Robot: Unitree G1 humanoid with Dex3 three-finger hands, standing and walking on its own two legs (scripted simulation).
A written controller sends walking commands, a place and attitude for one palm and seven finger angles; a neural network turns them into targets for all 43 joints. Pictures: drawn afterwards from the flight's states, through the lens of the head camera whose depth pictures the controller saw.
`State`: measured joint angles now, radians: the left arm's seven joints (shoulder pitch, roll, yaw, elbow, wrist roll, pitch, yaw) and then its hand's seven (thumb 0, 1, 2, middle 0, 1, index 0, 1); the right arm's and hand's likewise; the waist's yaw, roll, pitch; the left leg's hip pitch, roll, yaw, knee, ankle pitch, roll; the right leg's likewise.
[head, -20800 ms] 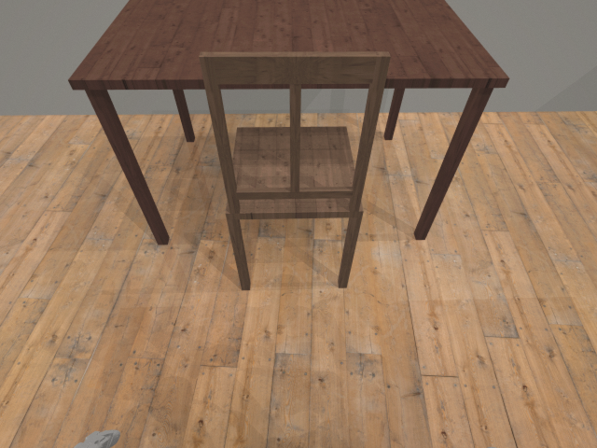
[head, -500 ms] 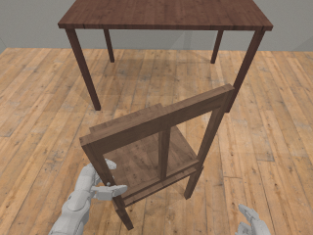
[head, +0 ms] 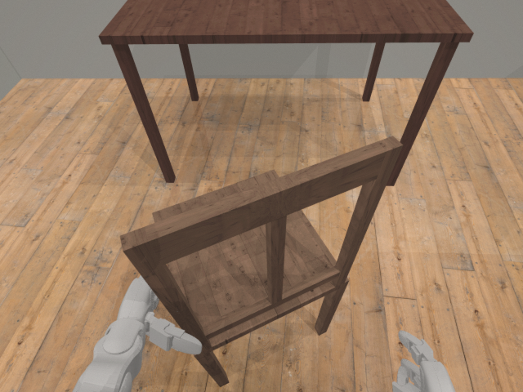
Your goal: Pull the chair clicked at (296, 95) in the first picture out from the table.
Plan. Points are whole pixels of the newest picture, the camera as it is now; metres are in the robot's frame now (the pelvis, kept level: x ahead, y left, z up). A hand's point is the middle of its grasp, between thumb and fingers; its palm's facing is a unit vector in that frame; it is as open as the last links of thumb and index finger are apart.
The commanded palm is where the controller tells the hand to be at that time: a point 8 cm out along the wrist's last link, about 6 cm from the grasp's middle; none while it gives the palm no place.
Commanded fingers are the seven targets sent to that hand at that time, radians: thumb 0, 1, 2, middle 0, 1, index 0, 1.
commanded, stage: draw the fingers out of the gap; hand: left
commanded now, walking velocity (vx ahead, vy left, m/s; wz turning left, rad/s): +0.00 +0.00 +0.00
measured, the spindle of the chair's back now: (275, 264) +0.34 -0.01 -0.05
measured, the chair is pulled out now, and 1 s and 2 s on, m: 0.60 0.60 0.60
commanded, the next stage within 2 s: draw the hand back to the body in 0.82 s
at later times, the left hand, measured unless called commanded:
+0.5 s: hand (161, 361) +0.18 +0.16 -0.04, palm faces -0.01 -0.98 -0.18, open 17.4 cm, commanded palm +0.17 +0.21 -0.02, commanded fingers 0.00 -0.55 0.20 0.00 0.00 0.00 0.00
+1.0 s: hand out of the picture +0.12 +0.15 -0.03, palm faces +0.04 -0.99 -0.12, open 17.4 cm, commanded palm +0.10 +0.21 +0.00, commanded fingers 0.00 -0.55 0.20 0.00 0.00 0.00 0.00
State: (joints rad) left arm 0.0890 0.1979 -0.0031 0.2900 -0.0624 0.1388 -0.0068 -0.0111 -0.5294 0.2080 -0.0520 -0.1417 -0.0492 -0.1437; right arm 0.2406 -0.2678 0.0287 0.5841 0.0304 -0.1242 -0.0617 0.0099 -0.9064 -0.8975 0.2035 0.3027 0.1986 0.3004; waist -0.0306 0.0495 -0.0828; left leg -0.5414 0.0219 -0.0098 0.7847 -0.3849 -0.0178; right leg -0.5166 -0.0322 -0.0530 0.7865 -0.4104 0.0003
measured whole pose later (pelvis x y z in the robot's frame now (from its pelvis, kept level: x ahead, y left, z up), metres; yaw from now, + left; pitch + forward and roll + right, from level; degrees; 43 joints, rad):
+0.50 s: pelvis +0.00 +0.00 -0.01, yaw +1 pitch +8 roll -1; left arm 0.40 0.22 -0.03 0.03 -0.06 0.14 -0.03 -0.01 -0.53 0.21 -0.01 0.00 0.00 0.00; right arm 0.26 -0.26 0.03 0.54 0.03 -0.19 -0.09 0.01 -0.91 -0.90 0.20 0.30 0.20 0.30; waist -0.02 0.05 -0.10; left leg -0.58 0.02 -0.04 0.86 -0.42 -0.02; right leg -0.54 -0.04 -0.08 0.84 -0.44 0.00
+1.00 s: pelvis -0.01 +0.00 -0.02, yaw +2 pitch +8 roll -1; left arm 0.67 0.21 -0.05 -0.18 -0.09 0.10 -0.04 -0.01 -0.53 0.21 -0.01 0.00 0.00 0.00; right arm 0.26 -0.23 0.02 0.51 0.03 -0.22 -0.11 0.01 -0.90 -0.90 0.20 0.30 0.20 0.30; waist 0.00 0.05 -0.13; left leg -0.65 0.02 -0.06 0.95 -0.44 -0.02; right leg -0.60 -0.04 -0.09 0.92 -0.47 -0.01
